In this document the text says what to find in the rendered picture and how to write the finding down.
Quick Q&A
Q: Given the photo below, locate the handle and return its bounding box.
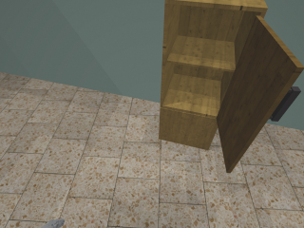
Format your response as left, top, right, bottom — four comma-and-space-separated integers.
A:
269, 86, 301, 122

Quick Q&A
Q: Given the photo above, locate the robot left hand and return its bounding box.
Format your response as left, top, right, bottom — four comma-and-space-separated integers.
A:
41, 218, 65, 228

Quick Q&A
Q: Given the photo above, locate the cupboard door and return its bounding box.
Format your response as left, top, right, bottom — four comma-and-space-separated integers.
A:
216, 15, 304, 174

